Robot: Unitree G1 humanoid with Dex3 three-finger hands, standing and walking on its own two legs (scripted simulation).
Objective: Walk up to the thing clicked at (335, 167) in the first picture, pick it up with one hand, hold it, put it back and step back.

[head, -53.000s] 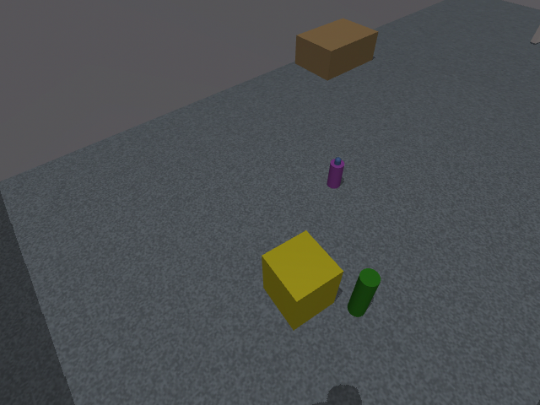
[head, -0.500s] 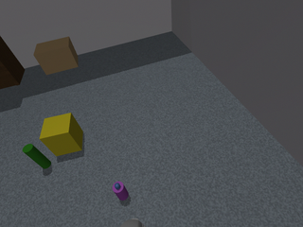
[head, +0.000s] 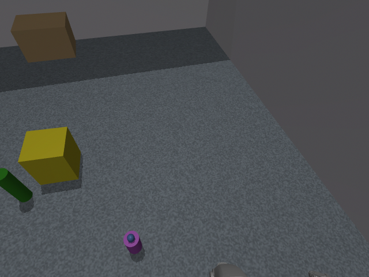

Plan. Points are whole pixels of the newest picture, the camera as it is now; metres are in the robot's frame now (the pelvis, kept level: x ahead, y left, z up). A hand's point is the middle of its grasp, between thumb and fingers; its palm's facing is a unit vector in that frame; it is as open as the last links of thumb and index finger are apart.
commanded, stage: walk up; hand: left
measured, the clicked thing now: (132, 241) +0.36 +0.21 -0.67
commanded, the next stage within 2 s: stand in 1.26 s
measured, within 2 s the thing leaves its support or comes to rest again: neither
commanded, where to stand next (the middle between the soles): +0.06 -0.03 m, yaw -2 degrees
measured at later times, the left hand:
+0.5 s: hand out of the picture +0.13 +0.23 -0.15, palm faces -0.07 -0.95 -0.32, open 7.4 cm
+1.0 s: hand out of the picture +0.10 +0.23 -0.14, palm faces -0.05 -0.94 -0.33, open 7.4 cm
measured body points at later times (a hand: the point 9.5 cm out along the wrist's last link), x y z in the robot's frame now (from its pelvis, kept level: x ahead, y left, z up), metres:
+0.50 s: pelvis +0.02 -0.01 +0.01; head +0.03 -0.01 +0.45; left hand +0.13 +0.28 -0.12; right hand +0.08 -0.31 -0.12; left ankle +0.05 +0.11 -0.73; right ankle +0.06 -0.14 -0.73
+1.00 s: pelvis +0.03 -0.02 +0.02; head +0.04 -0.02 +0.47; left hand +0.11 +0.28 -0.12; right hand +0.11 -0.32 -0.12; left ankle +0.05 +0.11 -0.73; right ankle +0.06 -0.14 -0.73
